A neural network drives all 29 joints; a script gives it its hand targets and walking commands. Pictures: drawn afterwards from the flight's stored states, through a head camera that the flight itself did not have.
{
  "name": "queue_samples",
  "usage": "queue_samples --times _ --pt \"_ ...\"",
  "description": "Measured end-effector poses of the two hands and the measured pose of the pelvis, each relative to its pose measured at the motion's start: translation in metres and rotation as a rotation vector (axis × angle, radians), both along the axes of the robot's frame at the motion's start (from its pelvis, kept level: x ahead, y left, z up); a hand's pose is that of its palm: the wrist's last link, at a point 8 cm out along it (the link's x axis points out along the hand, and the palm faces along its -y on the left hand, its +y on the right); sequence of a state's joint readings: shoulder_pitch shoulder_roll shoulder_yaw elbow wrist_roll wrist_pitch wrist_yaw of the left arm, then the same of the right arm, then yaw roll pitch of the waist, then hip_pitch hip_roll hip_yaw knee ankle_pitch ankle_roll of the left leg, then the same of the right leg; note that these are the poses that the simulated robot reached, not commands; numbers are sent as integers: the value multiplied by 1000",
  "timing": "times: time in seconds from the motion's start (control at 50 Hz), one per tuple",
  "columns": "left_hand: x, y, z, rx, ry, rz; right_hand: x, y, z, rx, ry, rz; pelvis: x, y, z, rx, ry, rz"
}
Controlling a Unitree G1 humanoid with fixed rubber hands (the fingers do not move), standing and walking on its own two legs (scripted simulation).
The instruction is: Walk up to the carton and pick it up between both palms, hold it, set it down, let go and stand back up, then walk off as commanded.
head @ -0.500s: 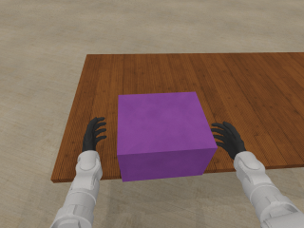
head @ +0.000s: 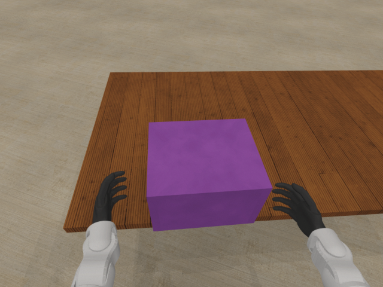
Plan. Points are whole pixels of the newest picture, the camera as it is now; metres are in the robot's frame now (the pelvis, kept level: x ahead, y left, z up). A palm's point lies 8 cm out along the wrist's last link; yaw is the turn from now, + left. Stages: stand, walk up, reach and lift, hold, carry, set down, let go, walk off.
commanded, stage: set down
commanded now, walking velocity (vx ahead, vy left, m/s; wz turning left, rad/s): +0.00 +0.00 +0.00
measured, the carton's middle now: (201, 172) +0.40 +0.03 +0.00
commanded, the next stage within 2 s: none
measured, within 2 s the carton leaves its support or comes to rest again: neither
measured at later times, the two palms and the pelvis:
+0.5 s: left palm (105, 237) +0.21 +0.21 +0.01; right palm (322, 254) +0.22 -0.21 +0.01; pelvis +0.00 +0.00 +0.00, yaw +0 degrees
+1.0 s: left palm (109, 239) +0.21 +0.21 -0.01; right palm (330, 265) +0.21 -0.24 -0.01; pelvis +0.01 -0.01 +0.00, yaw +0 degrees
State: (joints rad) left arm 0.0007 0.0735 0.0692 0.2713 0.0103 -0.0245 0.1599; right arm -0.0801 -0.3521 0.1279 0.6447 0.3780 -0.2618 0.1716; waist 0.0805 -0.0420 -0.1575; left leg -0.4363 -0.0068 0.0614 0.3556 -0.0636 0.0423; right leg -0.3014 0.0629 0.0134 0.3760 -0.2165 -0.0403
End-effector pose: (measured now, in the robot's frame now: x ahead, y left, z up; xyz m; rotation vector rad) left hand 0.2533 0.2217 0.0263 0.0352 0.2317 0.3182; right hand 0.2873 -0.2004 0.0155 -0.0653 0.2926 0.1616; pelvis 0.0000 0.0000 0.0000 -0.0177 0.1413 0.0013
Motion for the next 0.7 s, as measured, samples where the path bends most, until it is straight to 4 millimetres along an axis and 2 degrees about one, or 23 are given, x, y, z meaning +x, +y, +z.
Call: queue_samples --times 0.2,0.3,0.42,0.7 --pt "-21 -10 -4 -13 28 -25 -39 -13 -9 -1 42 -20 -1 0 0 0 -8 1" --pt "-34 -9 -8 -38 39 -13 -54 -12 -9 5 45 -16 -2 0 0 0 -10 1" --pt "-41 -13 -4 -53 20 -18 -61 -10 -2 2 33 -8 -3 0 0 0 -19 1" --pt "-45 -15 -28 -75 146 -25 -68 -20 -16 -35 146 -46 -2 -1 0 0 -28 1"
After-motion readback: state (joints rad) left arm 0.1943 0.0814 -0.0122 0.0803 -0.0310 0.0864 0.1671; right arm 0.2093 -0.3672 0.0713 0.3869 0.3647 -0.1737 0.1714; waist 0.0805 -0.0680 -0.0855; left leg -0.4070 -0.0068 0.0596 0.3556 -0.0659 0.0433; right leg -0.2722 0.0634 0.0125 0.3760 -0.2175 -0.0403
